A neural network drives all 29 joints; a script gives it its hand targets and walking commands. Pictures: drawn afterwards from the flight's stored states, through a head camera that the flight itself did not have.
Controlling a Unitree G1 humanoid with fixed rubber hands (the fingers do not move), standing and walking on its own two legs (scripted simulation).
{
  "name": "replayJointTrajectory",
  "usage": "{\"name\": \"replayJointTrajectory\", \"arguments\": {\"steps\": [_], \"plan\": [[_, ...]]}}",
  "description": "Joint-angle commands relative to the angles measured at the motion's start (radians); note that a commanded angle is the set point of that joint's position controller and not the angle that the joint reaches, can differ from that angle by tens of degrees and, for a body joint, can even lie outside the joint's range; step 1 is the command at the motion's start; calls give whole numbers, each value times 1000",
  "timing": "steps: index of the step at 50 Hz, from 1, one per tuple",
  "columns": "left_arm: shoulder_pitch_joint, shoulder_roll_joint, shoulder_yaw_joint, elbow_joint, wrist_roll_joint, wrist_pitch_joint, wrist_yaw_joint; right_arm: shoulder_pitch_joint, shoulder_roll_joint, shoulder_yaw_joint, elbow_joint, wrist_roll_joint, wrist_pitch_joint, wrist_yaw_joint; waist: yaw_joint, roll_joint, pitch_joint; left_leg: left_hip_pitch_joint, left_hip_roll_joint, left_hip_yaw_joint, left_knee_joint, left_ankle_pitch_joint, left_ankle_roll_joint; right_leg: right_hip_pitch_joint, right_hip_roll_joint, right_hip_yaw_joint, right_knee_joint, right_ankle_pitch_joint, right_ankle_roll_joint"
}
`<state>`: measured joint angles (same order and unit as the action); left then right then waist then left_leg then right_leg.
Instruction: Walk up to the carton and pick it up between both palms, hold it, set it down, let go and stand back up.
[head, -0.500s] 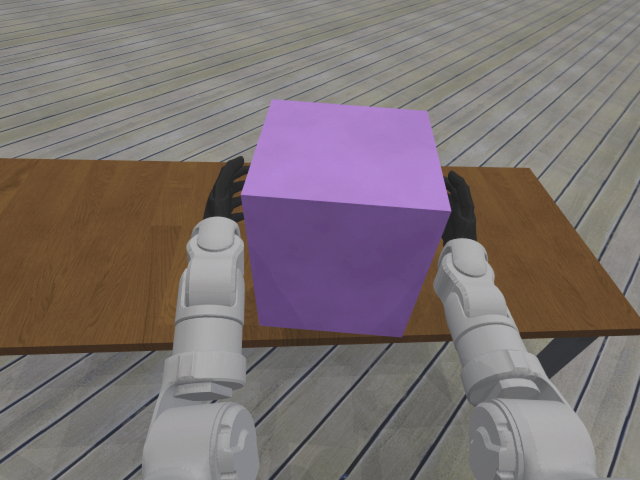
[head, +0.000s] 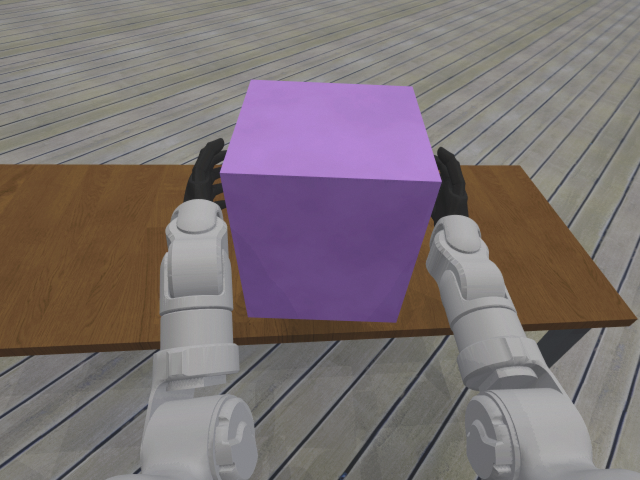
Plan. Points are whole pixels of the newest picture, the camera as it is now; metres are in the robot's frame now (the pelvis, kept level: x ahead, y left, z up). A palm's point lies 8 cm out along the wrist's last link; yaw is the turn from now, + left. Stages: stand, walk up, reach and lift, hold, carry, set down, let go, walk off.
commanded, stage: reach and lift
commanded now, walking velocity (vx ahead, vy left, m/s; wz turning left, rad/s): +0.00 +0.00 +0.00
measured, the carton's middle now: (326, 206) +0.42 -0.01 +0.13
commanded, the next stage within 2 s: hold in 0.62 s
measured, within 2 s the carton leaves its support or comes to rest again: neither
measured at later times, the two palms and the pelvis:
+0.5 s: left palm (203, 199) +0.38 +0.14 +0.18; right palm (448, 208) +0.37 -0.16 +0.17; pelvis +0.00 +0.00 +0.00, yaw +0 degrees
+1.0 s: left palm (194, 198) +0.36 +0.14 +0.20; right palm (455, 204) +0.36 -0.15 +0.19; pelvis -0.01 +0.00 +0.00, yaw +0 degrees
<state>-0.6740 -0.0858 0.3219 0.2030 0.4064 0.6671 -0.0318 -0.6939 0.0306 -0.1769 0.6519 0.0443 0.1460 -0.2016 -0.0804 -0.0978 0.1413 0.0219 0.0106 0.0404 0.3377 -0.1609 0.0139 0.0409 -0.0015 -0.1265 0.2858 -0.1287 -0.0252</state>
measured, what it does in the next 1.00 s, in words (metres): stands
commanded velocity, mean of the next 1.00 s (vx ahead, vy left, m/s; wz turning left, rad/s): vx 0.00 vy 0.00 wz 0.00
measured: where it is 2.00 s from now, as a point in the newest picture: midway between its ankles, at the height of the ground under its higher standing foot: outside the picture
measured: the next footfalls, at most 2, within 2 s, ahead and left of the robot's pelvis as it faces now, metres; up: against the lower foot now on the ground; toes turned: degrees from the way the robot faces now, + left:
none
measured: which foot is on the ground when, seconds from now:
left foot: down 0.00-1.00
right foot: down 0.00-1.00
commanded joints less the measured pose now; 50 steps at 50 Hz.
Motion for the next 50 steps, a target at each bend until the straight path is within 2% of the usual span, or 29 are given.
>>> {"name": "replayJointTrajectory", "arguments": {"steps": [1,3,5,6,8,10,11,12,13,15,16,18,19,21,24,26,27,31,34,38,40,41,42,43,45,46,47,48,50], "plan": [[-588,-391,-349,-81,-116,-38,-149,-720,406,324,-257,31,-69,149,-23,102,-430,51,-33,22,-57,128,-4,114,23,-5,-22,91,55],[-602,-407,-376,-111,-128,-43,-145,-755,412,338,-313,35,-82,151,-15,115,-483,71,-32,17,-39,181,-14,112,26,-11,-9,138,56],[-621,-402,-385,-144,-132,-51,-138,-735,411,349,-281,44,-78,154,-15,118,-502,112,-30,13,-28,221,-20,108,32,-16,-10,139,53],[-602,-406,-387,-121,-130,-44,-139,-728,413,348,-283,50,-76,154,-21,123,-477,113,-32,13,-25,227,-20,106,28,-12,-13,156,54],[-550,-383,-333,-52,-90,-18,-148,-716,387,324,-240,39,-61,151,-13,106,-370,73,-30,16,-55,144,-6,97,24,-10,-31,80,53],[-585,-381,-333,-75,-104,-15,-154,-754,397,311,-278,28,-71,154,-10,90,-403,47,-29,22,-65,106,3,105,23,-14,-26,56,55],[-603,-398,-360,-115,-128,-25,-152,-764,400,315,-310,35,-81,152,-27,89,-480,71,-28,18,-50,145,-3,112,27,-15,-15,110,56],[-632,-401,-383,-155,-145,-38,-146,-772,416,346,-338,49,-87,150,-20,113,-544,100,-32,17,-22,221,-12,128,27,-14,-3,178,56],[-614,-407,-396,-155,-148,-42,-143,-767,418,371,-355,57,-87,146,-22,109,-573,140,-33,12,0,291,-19,139,32,-13,4,253,60],[-608,-418,-432,-198,-157,-47,-139,-755,416,399,-369,80,-80,137,-38,117,-566,171,-32,2,17,357,-34,132,41,-18,6,278,59],[-598,-413,-423,-168,-149,-38,-141,-743,409,394,-346,78,-68,134,-45,112,-513,157,-32,3,4,317,-30,120,36,-15,-7,239,57],[-591,-371,-361,-110,-115,-20,-155,-713,402,368,-272,50,-45,136,-28,79,-403,78,-34,14,-47,162,-2,113,22,-7,-23,117,60],[-592,-380,-349,-113,-114,-14,-159,-735,405,355,-293,46,-51,140,-16,80,-417,47,-34,18,-61,124,6,132,19,-6,-22,100,60],[-607,-383,-344,-116,-106,-9,-155,-745,398,334,-277,46,-56,149,-12,111,-405,51,-29,20,-65,137,-4,120,25,-10,-14,93,52],[-628,-382,-360,-145,-121,-9,-150,-781,403,360,-313,64,-61,150,-8,106,-490,110,-31,21,-27,233,-10,119,31,-14,-12,151,52],[-618,-400,-397,-172,-136,-13,-146,-766,390,362,-327,74,-63,143,-33,121,-539,172,-25,9,-3,304,-30,114,38,-19,-7,202,52],[-593,-398,-396,-181,-136,-10,-147,-756,402,387,-349,79,-60,138,-26,112,-537,170,-32,10,8,333,-24,139,36,-14,-7,247,56],[-561,-388,-399,-189,-129,-3,-158,-719,408,420,-365,96,-46,119,-39,96,-504,136,-38,7,1,332,-22,188,31,-6,5,330,68],[-584,-378,-384,-190,-122,5,-168,-710,401,398,-332,87,-32,120,-37,100,-428,105,-37,15,-30,244,-17,158,25,-6,-12,214,60],[-574,-378,-394,-206,-126,16,-167,-723,408,417,-372,103,-28,119,-33,107,-454,115,-34,11,-20,283,-17,178,27,-5,0,269,64],[-595,-375,-388,-205,-121,22,-168,-733,397,402,-354,99,-20,121,-34,103,-438,108,-31,13,-32,238,-18,153,29,-10,-11,182,59],[-621,-375,-385,-212,-127,20,-165,-766,406,404,-376,95,-24,126,-16,98,-444,98,-32,18,-41,196,-10,131,27,-8,-17,134,58],[-626,-393,-402,-212,-138,25,-160,-798,409,399,-408,98,-33,132,-17,111,-461,93,-27,17,-42,185,-10,120,30,-11,-15,106,51],[-619,-386,-381,-186,-124,31,-157,-784,403,389,-369,88,-26,134,-11,108,-438,94,-28,20,-43,182,-5,118,27,-8,-18,105,49],[-635,-388,-381,-243,-128,36,-155,-783,409,406,-381,100,-20,135,-8,110,-481,111,-29,25,-37,230,-7,144,33,-12,-11,126,47],[-630,-381,-386,-235,-129,46,-155,-786,402,405,-378,106,-13,133,-13,109,-473,112,-27,25,-40,220,-6,138,35,-10,-15,107,46],[-619,-376,-362,-190,-113,62,-159,-802,399,398,-366,99,-3,131,-2,92,-436,90,-26,28,-53,180,5,135,35,-9,-26,66,45],[-619,-382,-360,-206,-119,70,-161,-820,399,403,-384,105,-2,132,5,82,-447,75,-22,31,-60,166,9,143,38,-9,-25,51,45],[-609,-382,-371,-222,-116,87,-164,-775,393,394,-351,114,16,126,-17,113,-407,65,-26,33,-59,187,1,156,36,-3,-22,71,41]]}}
